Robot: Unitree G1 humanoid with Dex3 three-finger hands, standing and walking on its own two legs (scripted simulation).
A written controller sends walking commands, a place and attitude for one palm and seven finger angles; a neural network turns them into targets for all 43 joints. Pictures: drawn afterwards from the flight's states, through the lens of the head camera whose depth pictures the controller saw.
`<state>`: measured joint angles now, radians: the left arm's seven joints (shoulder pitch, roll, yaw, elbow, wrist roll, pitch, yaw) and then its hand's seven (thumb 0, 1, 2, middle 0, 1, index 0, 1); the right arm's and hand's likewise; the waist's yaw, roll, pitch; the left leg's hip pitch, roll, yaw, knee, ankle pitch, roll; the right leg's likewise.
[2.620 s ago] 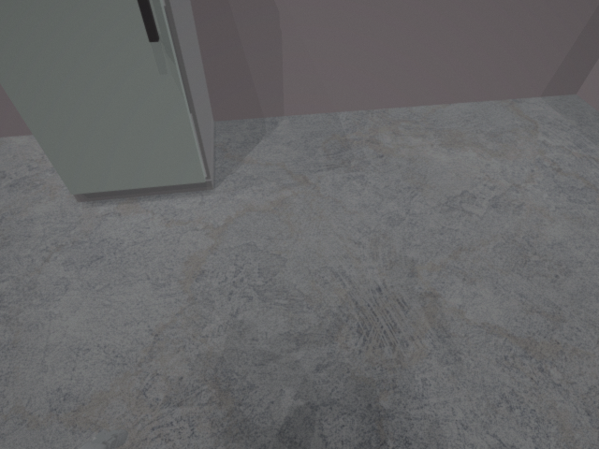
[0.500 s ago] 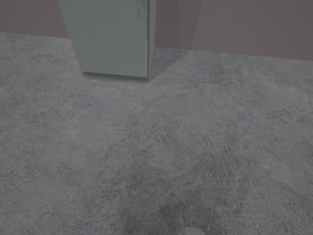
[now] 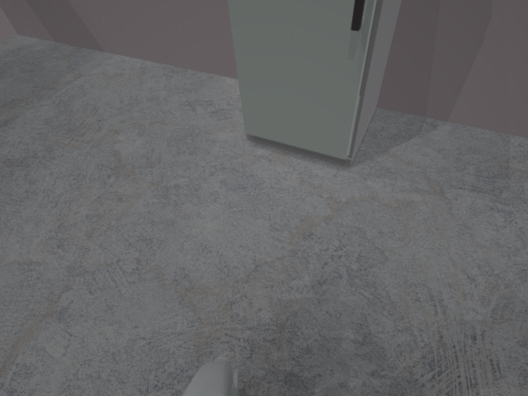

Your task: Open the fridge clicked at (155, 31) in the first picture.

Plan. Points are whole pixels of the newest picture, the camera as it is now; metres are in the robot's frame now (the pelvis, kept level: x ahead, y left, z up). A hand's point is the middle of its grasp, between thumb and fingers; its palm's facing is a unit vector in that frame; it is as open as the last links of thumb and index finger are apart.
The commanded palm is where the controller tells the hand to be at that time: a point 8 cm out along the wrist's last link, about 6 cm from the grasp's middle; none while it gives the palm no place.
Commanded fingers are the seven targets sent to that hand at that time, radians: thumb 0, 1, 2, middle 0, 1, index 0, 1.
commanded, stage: walk to a spot facing it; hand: right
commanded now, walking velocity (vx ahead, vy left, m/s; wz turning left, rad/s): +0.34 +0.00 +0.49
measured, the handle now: out of the picture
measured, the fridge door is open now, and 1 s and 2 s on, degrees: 0 0 0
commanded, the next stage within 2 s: turn to face it in 1.16 s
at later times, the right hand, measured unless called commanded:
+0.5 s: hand (347, 306) +0.33 -0.14 -0.18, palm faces -0.18 +0.96 -0.21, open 7.2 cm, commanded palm none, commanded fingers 0.00 -0.90 -0.90 0.20 0.30 0.20 0.30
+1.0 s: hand (312, 212) +0.57 -0.07 -0.18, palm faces -0.36 +0.92 -0.15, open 7.3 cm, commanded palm none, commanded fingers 0.00 -0.90 -0.90 0.20 0.30 0.20 0.30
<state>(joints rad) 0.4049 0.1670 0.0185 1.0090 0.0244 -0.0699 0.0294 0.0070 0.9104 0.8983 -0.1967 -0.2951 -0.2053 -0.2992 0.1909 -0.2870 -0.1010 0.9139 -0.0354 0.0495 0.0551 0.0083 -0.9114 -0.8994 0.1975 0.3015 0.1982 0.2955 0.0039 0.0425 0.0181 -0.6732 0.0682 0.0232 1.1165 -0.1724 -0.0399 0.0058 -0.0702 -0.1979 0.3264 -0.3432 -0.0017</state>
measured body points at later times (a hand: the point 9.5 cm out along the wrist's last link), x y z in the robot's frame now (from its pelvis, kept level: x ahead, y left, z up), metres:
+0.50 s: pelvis +0.22 +0.05 -0.01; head +0.24 +0.04 +0.44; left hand +0.22 +0.28 -0.15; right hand +0.34 -0.19 -0.16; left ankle +0.18 +0.13 -0.74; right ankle +0.33 -0.09 -0.70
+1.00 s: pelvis +0.45 +0.07 -0.01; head +0.48 +0.07 +0.44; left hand +0.30 +0.26 -0.15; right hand +0.59 -0.12 -0.17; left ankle +0.50 +0.24 -0.71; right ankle +0.38 -0.06 -0.74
